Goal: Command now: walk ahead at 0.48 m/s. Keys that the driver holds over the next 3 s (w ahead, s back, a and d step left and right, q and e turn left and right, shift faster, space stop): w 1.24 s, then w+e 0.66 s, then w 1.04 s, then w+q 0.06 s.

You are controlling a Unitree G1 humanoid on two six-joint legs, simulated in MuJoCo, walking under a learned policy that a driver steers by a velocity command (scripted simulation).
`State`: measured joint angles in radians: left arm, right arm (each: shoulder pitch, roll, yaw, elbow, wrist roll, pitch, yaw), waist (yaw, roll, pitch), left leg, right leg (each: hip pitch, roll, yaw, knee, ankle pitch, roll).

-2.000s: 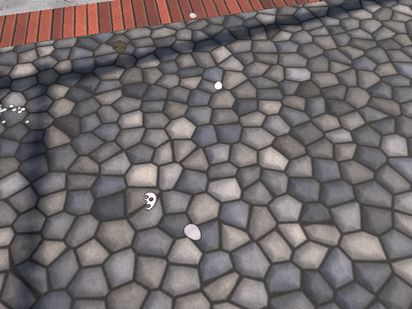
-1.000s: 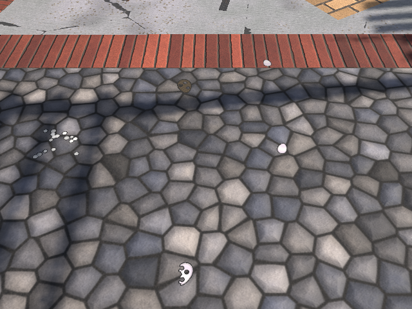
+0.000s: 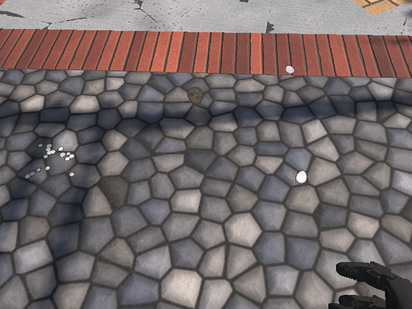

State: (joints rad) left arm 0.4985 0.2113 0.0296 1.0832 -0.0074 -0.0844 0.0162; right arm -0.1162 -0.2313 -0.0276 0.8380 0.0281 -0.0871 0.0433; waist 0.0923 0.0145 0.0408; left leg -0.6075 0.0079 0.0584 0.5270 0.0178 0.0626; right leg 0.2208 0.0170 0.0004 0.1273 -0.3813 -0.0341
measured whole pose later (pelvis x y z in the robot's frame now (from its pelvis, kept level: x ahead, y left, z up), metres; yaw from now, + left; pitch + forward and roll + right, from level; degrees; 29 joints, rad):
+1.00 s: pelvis +0.55 -0.05 +0.02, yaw +1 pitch +2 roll -2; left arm 0.38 0.24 0.05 1.00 -0.01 -0.09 0.00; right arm 0.02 -0.25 -0.05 0.90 0.01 -0.07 0.02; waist 0.07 0.04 0.01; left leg -0.65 0.10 -0.02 0.59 0.07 0.02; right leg 0.03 0.06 -0.06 0.18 -0.24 -0.05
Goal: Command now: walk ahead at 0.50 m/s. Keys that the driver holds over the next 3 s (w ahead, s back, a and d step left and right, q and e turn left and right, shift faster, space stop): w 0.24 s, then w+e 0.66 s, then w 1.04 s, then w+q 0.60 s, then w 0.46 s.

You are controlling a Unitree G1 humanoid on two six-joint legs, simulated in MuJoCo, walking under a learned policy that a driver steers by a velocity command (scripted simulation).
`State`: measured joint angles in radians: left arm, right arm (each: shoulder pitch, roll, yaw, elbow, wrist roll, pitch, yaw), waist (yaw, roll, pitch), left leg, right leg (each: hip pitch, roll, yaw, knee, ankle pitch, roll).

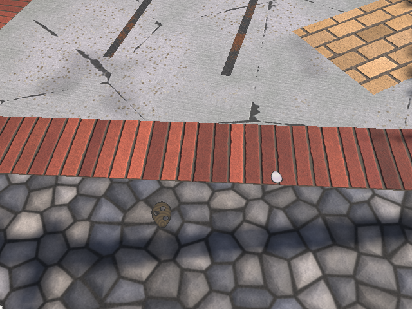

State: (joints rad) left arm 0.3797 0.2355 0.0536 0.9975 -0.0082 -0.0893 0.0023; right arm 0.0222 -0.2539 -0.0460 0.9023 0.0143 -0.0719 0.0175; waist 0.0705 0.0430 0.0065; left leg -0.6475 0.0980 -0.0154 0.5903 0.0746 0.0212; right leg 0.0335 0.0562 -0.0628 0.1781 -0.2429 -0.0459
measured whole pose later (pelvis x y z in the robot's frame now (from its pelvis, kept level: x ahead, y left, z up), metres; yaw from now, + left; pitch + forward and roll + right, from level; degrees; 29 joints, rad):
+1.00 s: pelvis +0.57 -0.04 +0.00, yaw -21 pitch +2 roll +0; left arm 0.31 0.25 0.07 0.81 -0.01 -0.06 0.00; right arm 0.04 -0.29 -0.06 0.82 -0.01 -0.10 0.00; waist 0.05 0.03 0.03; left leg -0.66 0.11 -0.09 0.71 -0.02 -0.05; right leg -0.15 0.12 0.09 0.32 -0.20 -0.10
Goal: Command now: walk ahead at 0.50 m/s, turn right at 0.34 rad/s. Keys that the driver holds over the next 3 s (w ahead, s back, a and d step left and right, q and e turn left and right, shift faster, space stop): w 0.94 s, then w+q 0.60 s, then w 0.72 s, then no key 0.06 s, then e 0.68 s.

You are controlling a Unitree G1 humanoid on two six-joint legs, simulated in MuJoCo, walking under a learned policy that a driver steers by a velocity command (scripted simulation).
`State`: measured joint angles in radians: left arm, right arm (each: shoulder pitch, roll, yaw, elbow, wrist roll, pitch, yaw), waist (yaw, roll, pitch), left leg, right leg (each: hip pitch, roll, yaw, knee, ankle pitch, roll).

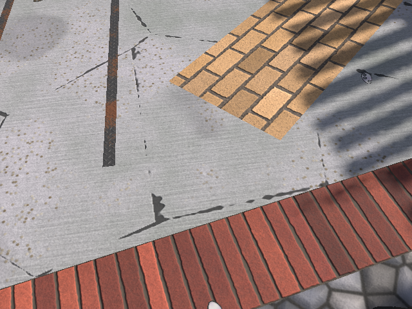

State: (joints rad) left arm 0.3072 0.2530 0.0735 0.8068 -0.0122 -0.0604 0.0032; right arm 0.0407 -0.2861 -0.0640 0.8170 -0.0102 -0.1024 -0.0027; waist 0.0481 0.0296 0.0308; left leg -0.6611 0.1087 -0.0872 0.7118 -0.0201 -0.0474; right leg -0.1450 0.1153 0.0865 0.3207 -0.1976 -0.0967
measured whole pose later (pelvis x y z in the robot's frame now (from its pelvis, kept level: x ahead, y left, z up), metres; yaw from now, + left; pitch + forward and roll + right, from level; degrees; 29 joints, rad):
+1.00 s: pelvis +0.61 +0.02 +0.00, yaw -2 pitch +1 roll -2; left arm 0.40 0.21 0.05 0.93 0.08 -0.11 -0.02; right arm 0.20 -0.25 -0.01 0.86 -0.09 -0.09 0.05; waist 0.06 0.05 0.01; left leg -0.63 0.11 -0.04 0.93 -0.17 0.04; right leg -0.14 0.09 -0.07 0.27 -0.16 -0.08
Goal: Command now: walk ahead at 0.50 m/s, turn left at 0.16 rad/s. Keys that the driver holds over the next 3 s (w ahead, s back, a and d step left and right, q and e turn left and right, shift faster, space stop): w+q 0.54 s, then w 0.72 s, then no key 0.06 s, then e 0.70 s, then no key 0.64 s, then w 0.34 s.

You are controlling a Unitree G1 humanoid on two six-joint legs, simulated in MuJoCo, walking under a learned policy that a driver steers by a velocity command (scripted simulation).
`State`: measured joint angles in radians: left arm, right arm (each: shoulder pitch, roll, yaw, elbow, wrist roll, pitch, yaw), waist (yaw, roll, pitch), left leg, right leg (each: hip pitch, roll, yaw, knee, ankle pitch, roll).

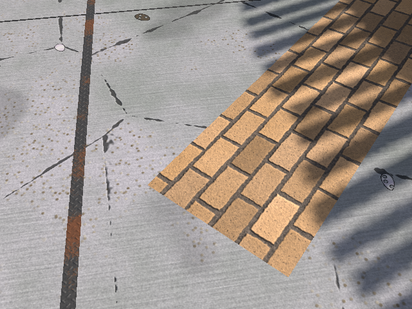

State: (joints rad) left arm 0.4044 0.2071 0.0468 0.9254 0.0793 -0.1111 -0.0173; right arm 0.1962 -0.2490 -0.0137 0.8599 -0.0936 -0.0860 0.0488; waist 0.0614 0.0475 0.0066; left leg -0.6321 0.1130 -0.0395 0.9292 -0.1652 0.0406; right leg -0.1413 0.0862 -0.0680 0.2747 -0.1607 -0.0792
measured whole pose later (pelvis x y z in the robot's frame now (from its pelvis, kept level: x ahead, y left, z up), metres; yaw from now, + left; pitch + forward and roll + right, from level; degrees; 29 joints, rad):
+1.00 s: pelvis +0.63 +0.16 -0.11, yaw +22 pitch +3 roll +0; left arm 0.32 0.23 0.06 0.85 0.00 -0.09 -0.01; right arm 0.22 -0.27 -0.07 0.83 0.01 -0.06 -0.01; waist 0.03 0.04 -0.01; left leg -0.59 0.06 -0.04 1.03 -0.28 0.04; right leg -0.27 0.04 -0.02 0.39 -0.17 -0.06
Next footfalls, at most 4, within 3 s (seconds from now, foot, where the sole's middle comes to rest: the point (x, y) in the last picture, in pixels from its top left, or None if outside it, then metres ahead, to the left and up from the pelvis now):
0.36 left None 0.39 0.22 -0.89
0.78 right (204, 260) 0.71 0.09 -0.89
1.30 left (124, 220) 0.86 0.43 -0.89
1.82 right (176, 193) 1.01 0.23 -0.89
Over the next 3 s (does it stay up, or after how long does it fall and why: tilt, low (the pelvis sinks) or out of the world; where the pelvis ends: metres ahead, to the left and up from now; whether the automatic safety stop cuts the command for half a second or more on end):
stays up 0.98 0.36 -0.12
